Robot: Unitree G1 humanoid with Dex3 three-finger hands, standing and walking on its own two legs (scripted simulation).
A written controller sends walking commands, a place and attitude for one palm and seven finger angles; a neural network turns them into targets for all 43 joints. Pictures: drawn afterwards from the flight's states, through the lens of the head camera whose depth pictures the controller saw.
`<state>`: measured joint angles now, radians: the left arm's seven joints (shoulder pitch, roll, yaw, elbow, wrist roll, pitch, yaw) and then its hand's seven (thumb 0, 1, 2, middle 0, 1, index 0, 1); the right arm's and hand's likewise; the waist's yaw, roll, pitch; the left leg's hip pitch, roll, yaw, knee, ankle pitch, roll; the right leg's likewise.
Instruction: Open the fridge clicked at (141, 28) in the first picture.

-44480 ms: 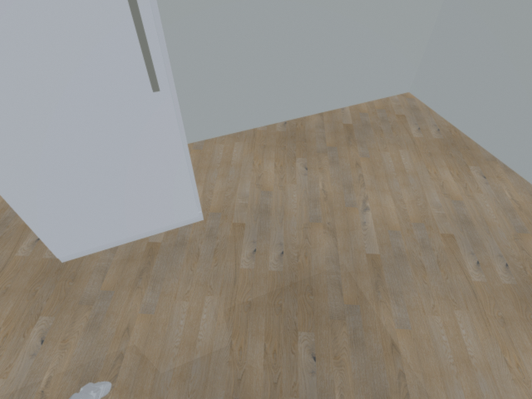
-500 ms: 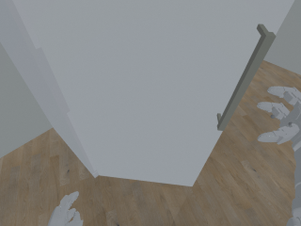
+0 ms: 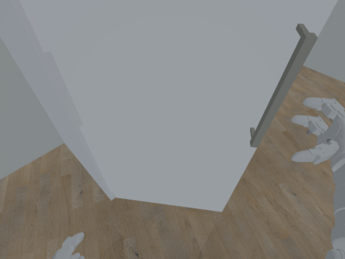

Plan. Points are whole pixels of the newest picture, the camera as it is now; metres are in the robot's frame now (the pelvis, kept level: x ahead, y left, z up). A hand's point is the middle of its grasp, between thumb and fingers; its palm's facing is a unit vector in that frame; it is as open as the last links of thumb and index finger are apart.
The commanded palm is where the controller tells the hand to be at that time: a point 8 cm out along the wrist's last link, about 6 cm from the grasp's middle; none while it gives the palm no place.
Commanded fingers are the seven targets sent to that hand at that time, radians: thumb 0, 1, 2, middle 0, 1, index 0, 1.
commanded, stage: feel for the door with the fingertips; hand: right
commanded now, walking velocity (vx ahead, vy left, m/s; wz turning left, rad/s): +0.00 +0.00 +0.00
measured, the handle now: (273, 97) +0.46 -0.20 +0.16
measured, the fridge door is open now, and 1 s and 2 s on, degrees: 52 52 52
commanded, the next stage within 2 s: slide the fingers in behind the handle in 0.80 s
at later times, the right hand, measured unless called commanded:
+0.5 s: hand (299, 123) +0.39 -0.24 +0.15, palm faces +0.07 +1.00 +0.01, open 14.0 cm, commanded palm +0.37 -0.29 +0.15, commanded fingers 0.00 0.50 -0.30 0.30 1.20 0.30 1.20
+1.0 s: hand (292, 115) +0.42 -0.24 +0.15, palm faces +0.07 +1.00 +0.01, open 14.0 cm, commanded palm +0.38 -0.28 +0.15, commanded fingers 0.00 0.50 -0.30 0.30 1.20 0.30 1.20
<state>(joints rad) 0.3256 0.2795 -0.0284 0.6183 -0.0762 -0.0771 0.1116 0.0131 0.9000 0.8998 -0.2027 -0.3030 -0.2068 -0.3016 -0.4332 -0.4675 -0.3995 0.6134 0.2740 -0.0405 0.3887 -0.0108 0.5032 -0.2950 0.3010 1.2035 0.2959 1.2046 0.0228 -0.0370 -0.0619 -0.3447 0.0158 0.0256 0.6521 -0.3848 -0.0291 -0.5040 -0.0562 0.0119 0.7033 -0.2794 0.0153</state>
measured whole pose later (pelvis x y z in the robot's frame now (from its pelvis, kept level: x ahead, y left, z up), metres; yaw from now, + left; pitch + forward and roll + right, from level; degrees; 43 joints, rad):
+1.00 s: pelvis +0.01 +0.00 +0.00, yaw +0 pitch +6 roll +2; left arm 0.32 0.27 -0.03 0.65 -0.07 -0.04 0.10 0.01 0.90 0.90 -0.20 -0.30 -0.21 -0.30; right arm -0.57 -0.45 -0.38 0.74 0.23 -0.07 0.31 -0.01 0.50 -0.30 0.32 1.22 0.30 1.21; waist 0.04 -0.04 -0.07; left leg -0.36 0.01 0.02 0.65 -0.39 -0.03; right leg -0.52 -0.06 0.01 0.70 -0.29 0.02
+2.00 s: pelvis +0.01 +0.01 +0.00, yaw +0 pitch +4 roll +1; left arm 0.30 0.26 -0.02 0.64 -0.06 -0.04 0.10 0.01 0.90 0.90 -0.20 -0.30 -0.21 -0.30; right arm -0.44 -0.35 -0.31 0.53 0.23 -0.02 0.22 -0.01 0.50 -0.30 0.30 1.20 0.30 1.20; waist 0.03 -0.04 -0.07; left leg -0.31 0.01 0.02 0.63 -0.39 -0.02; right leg -0.46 -0.06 0.01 0.67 -0.28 0.03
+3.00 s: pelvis +0.01 +0.01 +0.00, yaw +0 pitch +3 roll +1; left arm 0.28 0.26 -0.02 0.64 -0.06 -0.03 0.10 0.01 0.90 0.90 -0.20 -0.30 -0.21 -0.30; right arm -0.43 -0.32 -0.28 0.50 0.22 0.00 0.18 -0.01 0.39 -0.34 0.31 1.22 0.31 1.22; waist 0.02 -0.04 -0.06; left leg -0.29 0.01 0.02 0.62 -0.38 -0.02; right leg -0.44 -0.06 0.01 0.66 -0.27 0.03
